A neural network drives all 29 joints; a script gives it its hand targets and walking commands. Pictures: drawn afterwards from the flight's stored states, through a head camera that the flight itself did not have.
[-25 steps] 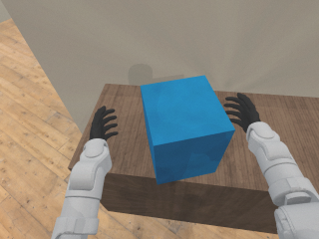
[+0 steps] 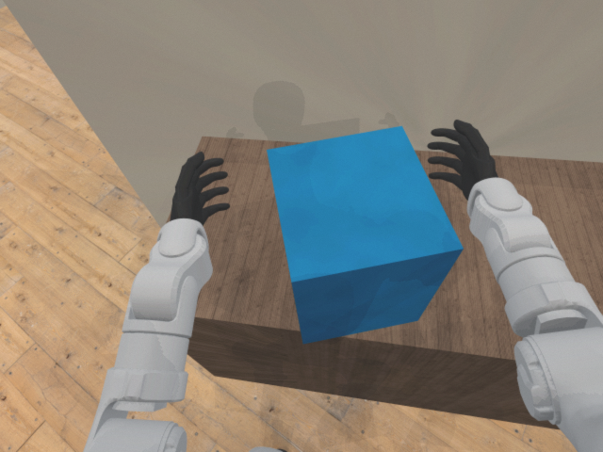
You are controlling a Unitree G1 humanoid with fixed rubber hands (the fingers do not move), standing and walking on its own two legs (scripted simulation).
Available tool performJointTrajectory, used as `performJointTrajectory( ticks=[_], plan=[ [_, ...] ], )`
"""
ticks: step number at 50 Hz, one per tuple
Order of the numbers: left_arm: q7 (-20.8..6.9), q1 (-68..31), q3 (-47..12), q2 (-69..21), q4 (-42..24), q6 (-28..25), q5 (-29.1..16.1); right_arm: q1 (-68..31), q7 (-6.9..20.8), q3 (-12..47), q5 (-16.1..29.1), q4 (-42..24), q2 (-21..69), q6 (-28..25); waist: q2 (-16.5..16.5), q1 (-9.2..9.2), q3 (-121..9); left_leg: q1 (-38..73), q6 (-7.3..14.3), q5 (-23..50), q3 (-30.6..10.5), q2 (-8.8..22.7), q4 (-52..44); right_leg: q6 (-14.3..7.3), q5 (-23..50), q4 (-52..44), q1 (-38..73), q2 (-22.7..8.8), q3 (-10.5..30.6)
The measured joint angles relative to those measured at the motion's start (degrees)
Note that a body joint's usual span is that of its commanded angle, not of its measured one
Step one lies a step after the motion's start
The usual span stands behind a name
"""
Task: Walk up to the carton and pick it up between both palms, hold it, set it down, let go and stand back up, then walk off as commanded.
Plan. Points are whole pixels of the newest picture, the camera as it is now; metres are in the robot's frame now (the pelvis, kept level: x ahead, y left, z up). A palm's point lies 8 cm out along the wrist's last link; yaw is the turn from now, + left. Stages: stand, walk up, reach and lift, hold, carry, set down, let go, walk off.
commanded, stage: reach and lift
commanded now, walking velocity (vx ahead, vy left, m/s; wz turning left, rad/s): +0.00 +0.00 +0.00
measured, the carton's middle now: (349, 242) +0.41 +0.03 -0.04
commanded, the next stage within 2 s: none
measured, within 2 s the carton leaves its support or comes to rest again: neither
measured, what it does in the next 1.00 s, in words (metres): stands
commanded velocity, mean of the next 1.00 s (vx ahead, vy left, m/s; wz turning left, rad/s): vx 0.00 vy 0.00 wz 0.00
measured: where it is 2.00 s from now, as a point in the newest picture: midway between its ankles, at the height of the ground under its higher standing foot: outside the picture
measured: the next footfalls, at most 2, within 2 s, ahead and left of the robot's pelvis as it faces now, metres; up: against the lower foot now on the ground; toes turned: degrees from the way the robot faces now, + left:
none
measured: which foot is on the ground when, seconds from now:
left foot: down 0.00-1.00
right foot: down 0.00-1.00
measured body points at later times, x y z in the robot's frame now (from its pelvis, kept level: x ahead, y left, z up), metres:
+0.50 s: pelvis +0.00 +0.00 -0.01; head +0.11 +0.00 +0.42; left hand +0.35 +0.22 -0.01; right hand +0.46 -0.13 -0.02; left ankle -0.01 +0.15 -0.74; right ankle +0.00 -0.11 -0.74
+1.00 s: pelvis +0.00 +0.01 -0.02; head +0.17 +0.00 +0.40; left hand +0.37 +0.18 -0.05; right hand +0.47 -0.11 -0.06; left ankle -0.01 +0.15 -0.74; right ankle +0.00 -0.11 -0.74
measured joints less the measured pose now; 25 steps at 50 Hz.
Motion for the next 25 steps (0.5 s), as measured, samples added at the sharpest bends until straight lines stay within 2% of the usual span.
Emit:
performJointTrajectory(
  ticks=[6, 10, 15, 22, 25],
  plan=[
    [-1.98, -0.23, 1.10, 0.00, 7.17, -5.39, 2.73, -0.38, 0.00, -0.01, 0.00, 6.41, 0.10, -5.19, 0.00, 0.95, 0.01, -1.41, 0.00, 0.04, 0.00, 0.00, 0.02, 0.02, 0.20, -0.15, -1.34, 0.00, 0.00],
    [-2.45, -0.26, 1.50, -0.12, 11.36, -12.32, 2.86, -0.41, 0.23, 0.00, 0.00, 8.74, 0.81, -10.00, 0.01, 1.18, -0.63, -4.59, 0.00, 0.43, -0.03, 0.00, 0.42, 0.08, 0.79, -0.16, -4.32, 0.01, 0.00],
    [-3.26, -0.26, 1.49, -1.88, 15.08, -20.88, 2.87, -0.40, 1.77, 0.01, 0.00, 10.82, 1.63, -16.16, 0.01, 1.17, -3.25, -10.14, 0.00, 0.99, -0.08, 0.00, 1.18, 0.16, 1.77, -0.16, -9.52, 0.03, 0.01],
    [-3.68, -0.23, 1.51, -5.11, 25.71, -29.92, 4.79, -0.48, 3.45, 0.00, 0.00, 21.61, 2.07, -21.90, 0.00, 1.58, -7.19, -14.98, 0.00, 1.05, -0.13, 0.20, 2.01, 0.18, 2.20, -0.16, -13.99, 0.23, 0.00],
    [-3.50, -0.25, 1.52, -5.70, 29.66, -34.05, 4.79, -0.51, 3.64, 0.00, 0.00, 23.33, 2.19, -24.77, 0.00, 1.68, -8.11, -17.40, 0.00, 0.82, -0.15, 0.71, 2.99, 0.18, 2.53, -0.16, -16.04, 0.75, -0.01]
  ],
)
